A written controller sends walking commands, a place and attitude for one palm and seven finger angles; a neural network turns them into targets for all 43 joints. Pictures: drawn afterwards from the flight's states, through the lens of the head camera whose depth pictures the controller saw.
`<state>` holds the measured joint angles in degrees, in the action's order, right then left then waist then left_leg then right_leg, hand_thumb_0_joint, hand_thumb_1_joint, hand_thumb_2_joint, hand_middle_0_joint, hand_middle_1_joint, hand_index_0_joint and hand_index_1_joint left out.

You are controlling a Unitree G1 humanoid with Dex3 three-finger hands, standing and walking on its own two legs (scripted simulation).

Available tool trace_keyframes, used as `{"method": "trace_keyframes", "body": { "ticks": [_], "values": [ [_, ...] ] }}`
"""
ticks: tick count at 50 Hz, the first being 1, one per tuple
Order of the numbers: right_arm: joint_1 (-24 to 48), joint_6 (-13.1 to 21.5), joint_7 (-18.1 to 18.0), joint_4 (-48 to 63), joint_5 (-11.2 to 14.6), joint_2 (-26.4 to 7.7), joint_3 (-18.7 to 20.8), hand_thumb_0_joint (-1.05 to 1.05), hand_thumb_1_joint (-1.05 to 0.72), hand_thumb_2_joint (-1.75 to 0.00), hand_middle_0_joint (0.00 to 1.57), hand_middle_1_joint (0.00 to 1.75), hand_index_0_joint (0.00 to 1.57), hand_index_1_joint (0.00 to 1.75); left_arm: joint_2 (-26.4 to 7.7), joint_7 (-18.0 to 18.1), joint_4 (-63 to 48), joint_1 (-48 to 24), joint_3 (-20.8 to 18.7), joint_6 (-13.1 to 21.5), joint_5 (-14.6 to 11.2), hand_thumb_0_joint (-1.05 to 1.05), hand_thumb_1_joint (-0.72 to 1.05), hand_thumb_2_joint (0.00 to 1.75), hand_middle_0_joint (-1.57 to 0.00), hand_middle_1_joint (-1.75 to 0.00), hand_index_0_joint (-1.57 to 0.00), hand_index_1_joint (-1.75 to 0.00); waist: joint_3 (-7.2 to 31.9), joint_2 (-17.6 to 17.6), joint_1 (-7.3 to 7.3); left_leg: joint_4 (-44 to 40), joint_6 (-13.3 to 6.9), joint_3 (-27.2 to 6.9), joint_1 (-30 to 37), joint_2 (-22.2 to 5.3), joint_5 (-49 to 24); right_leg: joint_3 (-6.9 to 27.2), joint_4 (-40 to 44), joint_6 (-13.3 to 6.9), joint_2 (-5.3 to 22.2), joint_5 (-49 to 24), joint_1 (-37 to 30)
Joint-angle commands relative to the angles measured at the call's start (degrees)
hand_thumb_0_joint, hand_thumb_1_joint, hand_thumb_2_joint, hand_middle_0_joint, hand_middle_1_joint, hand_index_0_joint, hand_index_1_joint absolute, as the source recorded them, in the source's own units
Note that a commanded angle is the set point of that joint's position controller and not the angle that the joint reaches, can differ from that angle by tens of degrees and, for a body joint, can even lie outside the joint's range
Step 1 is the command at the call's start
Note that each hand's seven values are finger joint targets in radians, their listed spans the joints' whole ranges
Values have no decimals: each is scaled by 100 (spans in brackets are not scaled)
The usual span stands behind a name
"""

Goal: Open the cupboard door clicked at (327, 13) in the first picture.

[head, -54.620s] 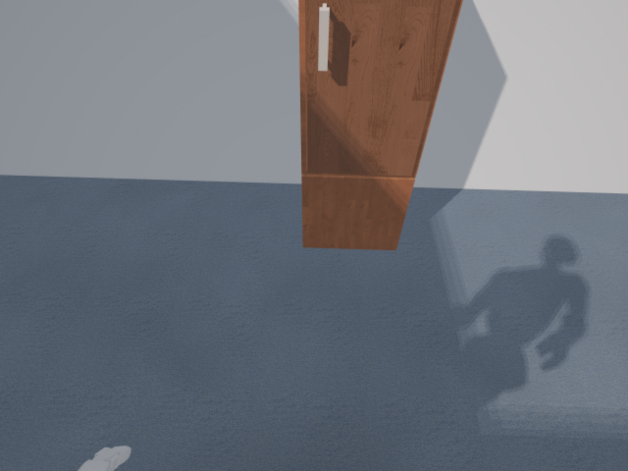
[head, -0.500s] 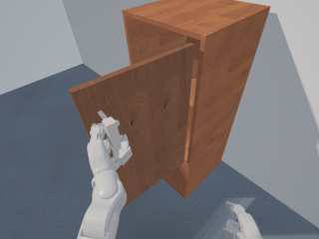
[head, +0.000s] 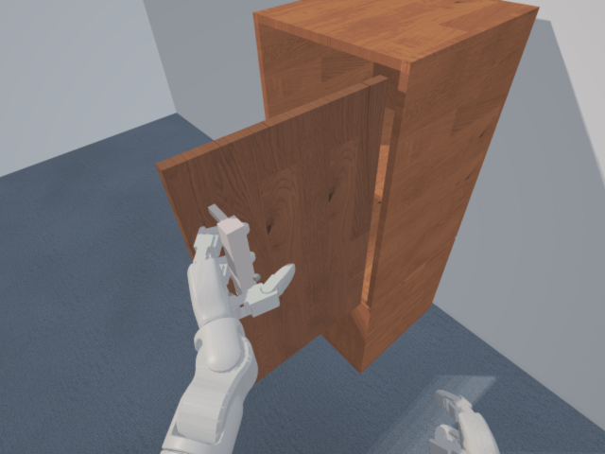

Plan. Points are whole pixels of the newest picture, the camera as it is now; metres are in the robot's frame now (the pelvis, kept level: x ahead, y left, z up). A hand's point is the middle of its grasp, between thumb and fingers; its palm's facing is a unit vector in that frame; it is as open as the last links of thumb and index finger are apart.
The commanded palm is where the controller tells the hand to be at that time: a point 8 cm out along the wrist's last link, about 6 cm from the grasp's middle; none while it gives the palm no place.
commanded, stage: open thumb and fingers to let go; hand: left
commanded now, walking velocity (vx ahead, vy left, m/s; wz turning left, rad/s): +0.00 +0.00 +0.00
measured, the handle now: (232, 253) +0.34 +0.12 +0.11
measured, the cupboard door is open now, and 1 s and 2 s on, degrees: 88 92 91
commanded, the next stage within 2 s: slide the hand sideways off the handle in 0.44 s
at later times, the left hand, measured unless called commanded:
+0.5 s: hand (257, 281) +0.30 +0.08 +0.12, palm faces +0.31 -0.95 -0.01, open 15.2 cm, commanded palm +0.25 +0.12 +0.11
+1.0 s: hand (254, 312) +0.25 +0.08 +0.12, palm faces -0.08 -1.00 +0.02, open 16.3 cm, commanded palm +0.22 +0.14 +0.11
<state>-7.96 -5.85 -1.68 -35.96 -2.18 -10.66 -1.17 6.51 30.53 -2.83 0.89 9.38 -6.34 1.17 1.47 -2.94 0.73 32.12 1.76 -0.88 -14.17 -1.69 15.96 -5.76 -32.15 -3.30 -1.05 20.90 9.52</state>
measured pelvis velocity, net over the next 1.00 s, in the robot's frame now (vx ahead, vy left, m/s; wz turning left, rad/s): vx -0.04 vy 0.03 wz -0.04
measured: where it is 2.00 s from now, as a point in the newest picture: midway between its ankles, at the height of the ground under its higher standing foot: outside the picture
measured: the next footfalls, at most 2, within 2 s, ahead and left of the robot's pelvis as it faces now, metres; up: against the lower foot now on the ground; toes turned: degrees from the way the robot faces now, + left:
none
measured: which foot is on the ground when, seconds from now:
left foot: down 0.00-1.00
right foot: down 0.00-1.00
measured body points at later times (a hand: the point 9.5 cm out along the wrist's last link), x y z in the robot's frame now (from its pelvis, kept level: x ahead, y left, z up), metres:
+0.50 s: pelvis -0.03 +0.04 +0.00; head -0.04 +0.03 +0.44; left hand +0.27 +0.13 +0.12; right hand +0.15 -0.16 -0.10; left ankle +0.01 +0.15 -0.73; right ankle -0.03 -0.07 -0.73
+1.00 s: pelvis -0.04 +0.03 +0.00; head -0.07 +0.02 +0.45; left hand +0.25 +0.13 +0.12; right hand +0.13 -0.18 -0.09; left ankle +0.01 +0.15 -0.73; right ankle -0.03 -0.07 -0.73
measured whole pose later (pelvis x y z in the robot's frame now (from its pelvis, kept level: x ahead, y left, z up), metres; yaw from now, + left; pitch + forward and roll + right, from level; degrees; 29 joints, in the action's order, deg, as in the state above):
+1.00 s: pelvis -0.04 +0.03 +0.00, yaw -2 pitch -4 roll +0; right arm -10.9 -2.9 -0.7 -32.7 0.7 -10.4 -3.7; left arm -1.0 9.0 0.3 -0.5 11.2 -0.7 -4.1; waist 0.6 -1.7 0.3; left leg 33.2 -0.4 2.0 -15.9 -0.9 13.7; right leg -2.9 -33.8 -1.2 0.1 17.8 12.5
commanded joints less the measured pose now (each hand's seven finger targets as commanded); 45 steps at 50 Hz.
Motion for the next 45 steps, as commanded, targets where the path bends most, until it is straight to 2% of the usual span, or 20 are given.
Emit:
{"method": "trace_keyframes", "body": {
  "ticks": [1, 3, 7, 9, 12, 14, 21, 27, 28, 29, 30, 31, 33, 34, 35, 36, 38, 41, 43, 45],
  "values": [
    [888, 277, 7, 956, 6, -372, 145, 0, -90, -90, 20, 30, 20, 30, 164, 68, -1266, -1624, 169, 371, 189, 0, -50, 30, -30, -120, -30, -120, 850, 805, 44, 32, -299, 94, 609, 235, -1350, 510, 696, 288, 360, -2377, 175],
    [883, 298, 36, 924, 5, -375, 151, 0, -90, -90, 20, 30, 20, 30, 327, 145, -1163, -1915, 334, 342, 264, 0, -50, 30, -30, -120, -30, -120, 787, 707, -25, 57, -299, 82, 643, 223, -1280, 443, 700, 242, 317, -2013, 361],
    [888, 315, 72, 900, 5, -382, 179, 0, -90, -90, 20, 30, 20, 30, 484, 257, -1051, -2168, 480, 292, 321, 0, -50, 30, -27, -100, -27, -100, 964, 567, -31, 58, -288, 44, 704, 187, -1268, 334, 589, 162, 235, -1711, 472],
    [868, 298, 90, 890, 8, -380, 185, 0, -90, -90, 20, 30, 20, 30, 459, 281, -964, -2041, 445, 268, 297, 0, -50, 30, -25, -90, -25, -90, 1026, 673, 23, 23, -268, 14, 676, 152, -1283, 277, 548, 140, 197, -1659, 426],
    [912, 292, 126, 911, 20, -364, 185, 0, -90, -90, 20, 30, 20, 30, 661, 343, -983, -2159, 606, 242, 294, 0, -50, 30, -22, -75, -22, -75, 1076, 598, 21, 15, -254, 1, 676, 125, -1289, 213, 456, 109, 160, -1566, 477],
    [912, 274, 152, 852, 33, -362, 170, 0, -90, -90, 20, 30, 20, 30, 622, 408, -827, -2264, 566, 192, 326, 0, -50, 30, -21, -65, -21, -65, 947, 562, 18, -18, -228, -43, 618, 95, -1197, 184, 475, 83, 138, -1356, 555],
    [1028, 236, 250, 830, 26, -358, 170, 0, -90, -90, 20, 30, 20, 30, 811, 625, -769, -2456, 634, 70, 353, 0, -50, 30, -15, -30, -15, -30, 1070, 448, 74, -66, -178, -86, 517, 60, -991, 100, 340, 33, 87, -1008, 630],
    [1150, 244, 272, 777, 22, -344, 154, 0, -90, -90, 20, 30, 20, 30, 854, 755, -623, -2810, 582, 1, 317, 0, -50, 30, -15, -30, -15, -30, 963, 515, 56, -36, -179, -74, 398, 83, -614, 121, 408, 49, 82, -570, 806],
    [475, 159, 295, 693, 36, -545, 151, 0, -90, -90, 20, 30, 20, 30, 443, -552, -600, -2563, 1803, 309, 746, 0, -50, 30, -15, -30, -15, -30, 642, 1096, -501, -140, -294, -159, 529, 82, -836, 351, 326, 103, 105, -990, 1001],
    [463, 110, 214, 897, 126, -552, 210, 0, -90, -90, 20, 30, 20, 30, -13, -1259, -861, -2885, 1334, 614, 485, 0, -50, 30, -15, -30, -15, -30, 1085, 721, -327, -108, -316, -90, 579, 93, -921, 343, 264, 58, 106, -1196, 819],
    [491, 141, 122, 971, 143, -523, 161, 0, -90, -90, 20, 30, 20, 30, -221, -1637, -919, -3054, 1253, 856, 355, 0, -50, 30, -15, -30, -15, -30, 1276, 529, -266, -99, -342, -73, 658, 140, -982, 369, 197, 52, 107, -1346, 694],
    [499, 182, 56, 1041, 163, -514, 134, 0, -90, -90, 20, 30, 20, 30, -382, -1965, -1027, -3153, 1190, 1009, 253, 0, -50, 30, -15, -30, -15, -30, 1410, 315, -258, -89, -345, -66, 770, 151, -969, 361, 195, 44, 108, -1364, 657],
    [500, 315, -22, 1152, 250, -486, 57, 0, -90, -90, 20, 30, 20, 30, -318, -2587, -940, -3102, 1225, 1165, -108, 0, -50, 30, -15, -30, -15, -30, 1276, 190, -324, -119, -351, -121, 846, 153, -748, 281, 252, 45, 83, -1119, 803],
    [546, 376, -45, 1203, 314, -478, 16, 0, -90, -90, 20, 30, 20, 30, -227, -2710, -817, -2960, 1176, 1152, -320, 0, -50, 30, -15, -30, -15, -30, 1082, 40, -297, -200, -311, -148, 769, 132, -457, 247, 305, 44, 60, -843, 871],
    [632, 445, -78, 1226, 343, -466, -33, 0, -90, -90, 20, 30, 20, 30, -103, -2738, -635, -2915, 1086, 1095, -577, 0, -50, 30, -15, -30, -15, -30, 827, 237, -307, -288, -301, -195, 627, 140, -105, 190, 384, 83, 29, -572, 951],
    [712, 502, -111, 1230, 367, -490, -38, 0, -90, -90, 20, 30, 20, 30, -189, -2707, -611, -2925, 832, 1037, -774, 0, -50, 30, -15, -30, -15, -30, 757, 355, -249, -381, -274, -211, 518, 145, 230, 175, 459, 110, 14, -288, 948],
    [816, 595, -132, 1224, 373, -508, -53, 0, -90, -90, 20, 30, 20, 30, -259, -2533, -549, -2761, 483, 915, -978, 0, -50, 30, -15, -30, -15, -30, 683, 537, -110, -499, -248, -218, 392, 156, 519, 165, 538, 138, 0, -12, 904],
    [793, 652, -57, 1229, 337, -528, -41, 0, -90, -90, 20, 30, 20, 30, -469, -2237, -626, -2484, 204, 850, -852, 0, -50, 30, -15, -30, -15, -30, 742, 758, 5, -569, -246, -166, 333, 152, 492, 181, 560, 158, 16, 61, 817],
    [730, 666, 8, 1265, 307, -518, -14, 0, -90, -90, 20, 30, 20, 30, -478, -2112, -712, -2216, 241, 889, -647, 0, -50, 30, -15, -30, -15, -30, 734, 820, 32, -547, -260, -108, 363, 130, 292, 192, 554, 153, 16, -41, 795],
    [682, 658, 72, 1321, 290, -515, -6, 0, -90, -90, 20, 30, 20, 30, -636, -2088, -915, -1902, 179, 955, -519, 0, -50, 30, -15, -30, -15, -30, 790, 656, 96, -535, -263, -49, 389, 125, 108, 231, 552, 132, 31, -180, 690]
  ]
}}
